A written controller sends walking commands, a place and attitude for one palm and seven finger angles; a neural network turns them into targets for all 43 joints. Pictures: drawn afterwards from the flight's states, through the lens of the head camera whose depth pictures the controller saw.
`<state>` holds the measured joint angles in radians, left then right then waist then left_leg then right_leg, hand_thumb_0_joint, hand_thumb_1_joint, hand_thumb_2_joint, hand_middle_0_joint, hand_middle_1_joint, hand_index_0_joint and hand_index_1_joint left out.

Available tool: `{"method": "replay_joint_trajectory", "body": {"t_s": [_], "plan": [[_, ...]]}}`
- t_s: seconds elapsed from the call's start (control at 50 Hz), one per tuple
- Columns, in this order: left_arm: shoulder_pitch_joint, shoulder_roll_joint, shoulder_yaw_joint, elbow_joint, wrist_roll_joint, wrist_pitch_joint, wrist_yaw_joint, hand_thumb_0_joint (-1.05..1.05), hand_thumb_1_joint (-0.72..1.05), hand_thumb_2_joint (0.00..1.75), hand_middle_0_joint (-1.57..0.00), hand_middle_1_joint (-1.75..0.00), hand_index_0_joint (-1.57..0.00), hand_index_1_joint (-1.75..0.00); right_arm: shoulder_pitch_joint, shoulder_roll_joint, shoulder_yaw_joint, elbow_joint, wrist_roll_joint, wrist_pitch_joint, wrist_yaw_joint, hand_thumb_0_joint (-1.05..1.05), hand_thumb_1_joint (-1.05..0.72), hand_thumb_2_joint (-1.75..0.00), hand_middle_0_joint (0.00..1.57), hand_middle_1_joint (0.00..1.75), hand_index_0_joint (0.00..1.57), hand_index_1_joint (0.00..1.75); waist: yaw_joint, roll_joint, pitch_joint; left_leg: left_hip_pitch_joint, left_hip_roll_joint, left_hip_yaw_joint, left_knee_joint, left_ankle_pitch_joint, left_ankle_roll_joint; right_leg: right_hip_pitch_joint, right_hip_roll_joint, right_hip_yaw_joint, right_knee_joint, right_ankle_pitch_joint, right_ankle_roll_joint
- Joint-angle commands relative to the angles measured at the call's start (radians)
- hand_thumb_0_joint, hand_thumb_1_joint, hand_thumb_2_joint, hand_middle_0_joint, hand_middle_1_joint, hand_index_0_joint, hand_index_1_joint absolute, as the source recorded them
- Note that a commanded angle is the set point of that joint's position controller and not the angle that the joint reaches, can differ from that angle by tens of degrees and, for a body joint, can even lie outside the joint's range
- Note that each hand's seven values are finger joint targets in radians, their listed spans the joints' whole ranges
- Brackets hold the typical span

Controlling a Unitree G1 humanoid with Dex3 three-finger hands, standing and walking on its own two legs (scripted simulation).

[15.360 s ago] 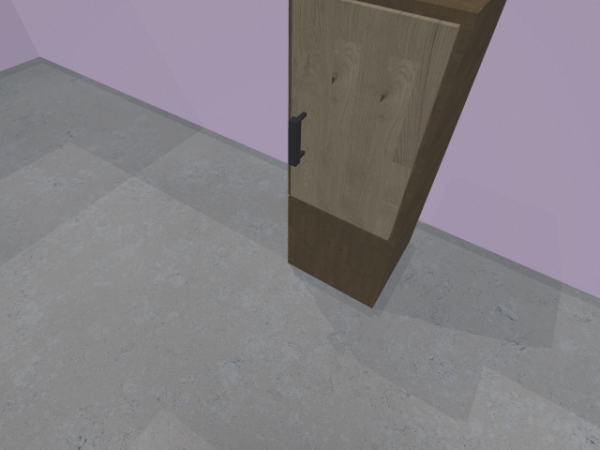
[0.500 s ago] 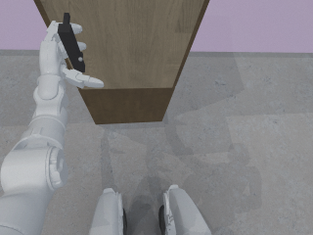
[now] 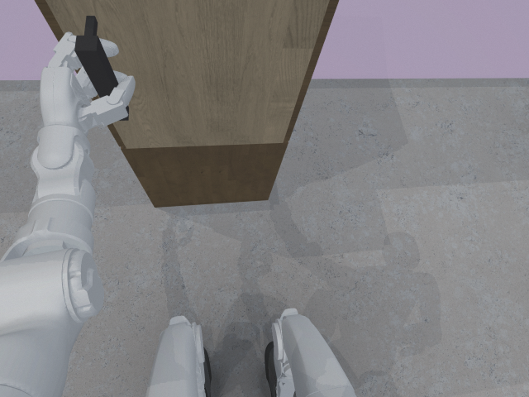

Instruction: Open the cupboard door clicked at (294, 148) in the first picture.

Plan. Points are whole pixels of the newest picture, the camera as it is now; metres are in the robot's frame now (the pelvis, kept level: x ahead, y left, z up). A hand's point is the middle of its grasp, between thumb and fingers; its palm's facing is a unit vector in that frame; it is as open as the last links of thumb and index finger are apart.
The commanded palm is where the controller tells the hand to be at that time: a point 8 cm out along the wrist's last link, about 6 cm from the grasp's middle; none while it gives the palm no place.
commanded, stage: close the thumb around the handle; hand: left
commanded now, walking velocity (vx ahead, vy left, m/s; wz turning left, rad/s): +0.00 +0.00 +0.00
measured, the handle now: (107, 72) +0.58 +0.18 +0.04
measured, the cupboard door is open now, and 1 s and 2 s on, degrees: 0 28 46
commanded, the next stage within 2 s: pull the door open along its arc in 0.18 s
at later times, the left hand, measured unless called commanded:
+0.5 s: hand (124, 105) +0.52 +0.15 +0.05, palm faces +0.03 -1.00 -0.01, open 5.8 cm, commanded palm +0.47 +0.19 +0.05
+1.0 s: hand (172, 185) +0.39 +0.09 +0.05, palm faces +0.35 -0.94 +0.03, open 6.1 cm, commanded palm +0.33 +0.12 +0.05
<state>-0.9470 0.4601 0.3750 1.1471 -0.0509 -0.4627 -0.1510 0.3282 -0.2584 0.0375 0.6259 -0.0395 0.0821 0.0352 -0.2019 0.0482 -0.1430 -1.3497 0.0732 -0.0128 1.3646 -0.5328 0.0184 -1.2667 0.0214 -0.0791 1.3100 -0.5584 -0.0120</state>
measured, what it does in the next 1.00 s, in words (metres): stands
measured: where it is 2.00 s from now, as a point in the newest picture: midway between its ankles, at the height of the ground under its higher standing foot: (241, 396)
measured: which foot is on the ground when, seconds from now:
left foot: down 0.00-1.00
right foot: down 0.00-1.00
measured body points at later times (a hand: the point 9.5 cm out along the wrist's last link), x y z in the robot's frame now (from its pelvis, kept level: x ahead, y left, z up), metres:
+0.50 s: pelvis +0.00 +0.01 +0.00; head +0.17 +0.02 +0.42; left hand +0.51 +0.20 +0.05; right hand +0.02 -0.25 -0.12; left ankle +0.04 +0.11 -0.60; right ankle +0.02 -0.12 -0.60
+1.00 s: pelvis +0.03 -0.01 +0.03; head +0.15 +0.00 +0.47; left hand +0.37 +0.14 +0.05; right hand +0.19 -0.23 -0.09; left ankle +0.04 +0.11 -0.60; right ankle +0.02 -0.12 -0.60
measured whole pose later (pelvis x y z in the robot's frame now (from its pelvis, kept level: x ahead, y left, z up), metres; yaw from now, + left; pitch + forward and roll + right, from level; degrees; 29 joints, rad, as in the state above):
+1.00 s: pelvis +0.03 -0.01 +0.03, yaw +2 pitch +24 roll -1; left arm -0.19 -0.07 -0.04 0.46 0.07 -0.49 0.49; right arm 0.20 -0.20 -0.02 0.54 -0.08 0.06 0.09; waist -0.05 0.02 -0.19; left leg -1.09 0.05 0.02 1.22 -0.55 0.00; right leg -1.04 0.00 -0.04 1.21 -0.59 -0.02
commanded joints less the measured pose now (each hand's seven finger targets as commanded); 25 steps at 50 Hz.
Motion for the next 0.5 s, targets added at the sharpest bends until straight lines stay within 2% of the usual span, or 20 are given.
{"method": "replay_joint_trajectory", "body": {"t_s": [0.0, 0.04, 0.1, 0.12, 0.14, 0.18, 0.2, 0.22, 0.24, 0.26, 0.3, 0.32, 0.34, 0.46, 0.48], "plan": [[-0.460, 0.176, -0.012, -0.238, -0.011, -0.081, 0.000, 0.00, 0.90, 0.90, -0.40, -1.35, -0.40, -1.35, 0.177, -0.175, -0.068, -0.026, -0.004, -0.008, -0.009, 0.00, -0.90, -0.90, 0.20, 0.30, 0.20, 0.30, -0.025, 0.142, -0.561, 0.520, -0.038, -0.060, -0.132, 0.344, 0.014, 0.184, 0.036, 0.039, -0.178, 0.285, -0.011], [-0.445, 0.188, 0.010, -0.235, -0.016, -0.084, 0.005, 0.00, 0.90, 0.90, -0.40, -1.35, -0.40, -1.35, 0.180, -0.177, -0.070, -0.027, -0.004, -0.008, -0.011, 0.00, -0.90, -0.90, 0.20, 0.30, 0.20, 0.30, -0.016, 0.141, -0.595, 0.538, -0.039, -0.062, -0.127, 0.382, 0.013, 0.190, 0.035, 0.038, -0.168, 0.314, -0.011], [-0.432, 0.217, 0.043, -0.197, -0.014, -0.070, 0.025, 0.00, 0.90, 0.90, -0.40, -1.35, -0.40, -1.35, 0.173, -0.174, -0.063, -0.031, -0.004, -0.006, -0.012, 0.00, -0.90, -0.90, 0.20, 0.30, 0.20, 0.30, -0.018, 0.098, -0.542, 0.457, -0.042, -0.048, -0.122, 0.337, 0.017, 0.216, 0.035, 0.045, -0.175, 0.299, -0.005], [-0.439, 0.246, 0.063, -0.186, -0.007, -0.074, 0.032, 0.00, 0.90, 0.90, -0.40, -1.35, -0.40, -1.35, 0.178, -0.175, -0.061, -0.029, -0.006, -0.007, -0.014, 0.00, -0.90, -0.90, 0.20, 0.30, 0.20, 0.30, -0.017, 0.084, -0.539, 0.441, -0.042, -0.049, -0.117, 0.336, 0.020, 0.219, 0.036, 0.048, -0.168, 0.300, -0.005], [-0.458, 0.238, 0.042, -0.192, 0.007, -0.077, 0.033, 0.00, 0.90, 0.90, -0.40, -1.35, -0.40, -1.35, 0.175, -0.172, -0.059, -0.033, -0.006, -0.008, -0.013, 0.00, -0.90, -0.90, 0.20, 0.30, 0.20, 0.30, -0.025, 0.098, -0.537, 0.435, -0.043, -0.047, -0.115, 0.328, 0.021, 0.215, 0.035, 0.050, -0.169, 0.297, -0.004], [-0.430, 0.266, 0.071, -0.185, 0.010, -0.077, 0.033, 0.00, 0.90, 0.90, -0.40, -1.35, -0.40, -1.35, 0.175, -0.171, -0.058, -0.039, -0.007, -0.006, -0.013, 0.00, -0.90, -0.90, 0.20, 0.30, 0.20, 0.30, -0.009, 0.090, -0.544, 0.418, -0.045, -0.043, -0.114, 0.326, 0.020, 0.241, 0.035, 0.052, -0.165, 0.301, -0.005], [-0.417, 0.255, 0.064, -0.188, 0.006, -0.076, 0.029, 0.00, 0.90, 0.90, -0.40, -1.35, -0.40, -1.35, 0.167, -0.171, -0.059, -0.046, -0.004, -0.006, -0.014, 0.00, -0.90, -0.90, 0.20, 0.30, 0.20, 0.30, -0.011, 0.088, -0.552, 0.418, -0.045, -0.040, -0.114, 0.323, 0.020, 0.246, 0.036, 0.055, -0.167, 0.303, -0.004], [-0.431, 0.257, 0.062, -0.207, 0.006, -0.082, 0.023, 0.00, 0.90, 0.90, -0.40, -1.35, -0.40, -1.35, 0.167, -0.169, -0.059, -0.047, -0.005, -0.007, -0.015, 0.00, -0.90, -0.90, 0.20, 0.30, 0.20, 0.30, -0.006, 0.117, -0.569, 0.445, -0.043, -0.045, -0.114, 0.341, 0.019, 0.234, 0.035, 0.054, -0.158, 0.311, -0.008], [-0.432, 0.250, 0.058, -0.207, 0.006, -0.082, 0.022, 0.00, 0.90, 0.90, -0.40, -1.35, -0.40, -1.35, 0.165, -0.170, -0.059, -0.049, -0.004, -0.006, -0.014, 0.00, -0.90, -0.90, 0.20, 0.30, 0.20, 0.30, -0.005, 0.124, -0.577, 0.460, -0.042, -0.049, -0.117, 0.339, 0.015, 0.220, 0.035, 0.047, -0.156, 0.300, -0.008], [-0.437, 0.220, 0.036, -0.199, 0.002, -0.079, 0.020, 0.00, 0.90, 0.90, -0.40, -1.35, -0.40, -1.35, 0.161, -0.168, -0.059, -0.046, -0.004, -0.008, -0.012, 0.00, -0.90, -0.90, 0.20, 0.30, 0.20, 0.30, -0.015, 0.135, -0.556, 0.467, -0.041, -0.051, -0.117, 0.334, 0.014, 0.196, 0.036, 0.044, -0.160, 0.288, -0.008], [-0.423, 0.115, -0.027, -0.227, -0.016, -0.080, 0.023, 0.00, 0.90, 0.90, -0.40, -1.35, -0.40, -1.35, 0.159, -0.163, -0.065, -0.050, -0.004, -0.011, -0.006, 0.00, -0.90, -0.90, 0.20, 0.30, 0.20, 0.30, -0.019, 0.119, -0.561, 0.505, -0.040, -0.059, -0.135, 0.327, 0.010, 0.184, 0.037, 0.036, -0.169, 0.273, -0.008], [-0.401, 0.102, -0.028, -0.222, -0.017, -0.083, 0.028, 0.00, 0.90, 0.90, -0.40, -1.35, -0.40, -1.35, 0.162, -0.164, -0.069, -0.051, -0.005, -0.013, -0.004, 0.00, -0.90, -0.90, 0.20, 0.30, 0.20, 0.30, -0.013, 0.127, -0.570, 0.533, -0.040, -0.064, -0.138, 0.341, 0.008, 0.165, 0.035, 0.031, -0.165, 0.273, -0.012], [-0.380, 0.131, -0.012, -0.247, -0.012, -0.086, 0.034, 0.00, 0.90, 0.90, -0.40, -1.35, -0.40, -1.35, 0.162, -0.170, -0.070, -0.051, -0.006, -0.011, -0.002, 0.00, -0.90, -0.90, 0.20, 0.30, 0.20, 0.30, 0.005, 0.153, -0.596, 0.556, -0.037, -0.064, -0.144, 0.356, 0.003, 0.169, 0.034, 0.028, -0.160, 0.278, -0.014], [-0.194, 0.074, -0.035, -0.349, -0.026, -0.091, 0.041, 0.00, 0.90, 0.90, -0.40, -1.35, -0.40, -1.35, 0.143, -0.160, -0.080, -0.074, 0.004, 0.001, 0.010, 0.00, -0.90, -0.90, 0.20, 0.30, 0.20, 0.30, 0.048, 0.114, -0.619, 0.593, -0.043, -0.050, -0.178, 0.404, -0.001, 0.254, 0.034, 0.028, -0.178, 0.339, -0.014], [-0.150, 0.065, -0.039, -0.371, -0.030, -0.088, 0.042, 0.00, 0.90, 0.90, -0.40, -1.35, -0.40, -1.35, 0.139, -0.157, -0.081, -0.080, 0.008, 0.003, 0.011, 0.00, -0.90, -0.90, 0.20, 0.30, 0.20, 0.30, 0.053, 0.085, -0.616, 0.585, -0.043, -0.045, -0.186, 0.405, -0.001, 0.282, 0.036, 0.030, -0.185, 0.353, -0.013]]}}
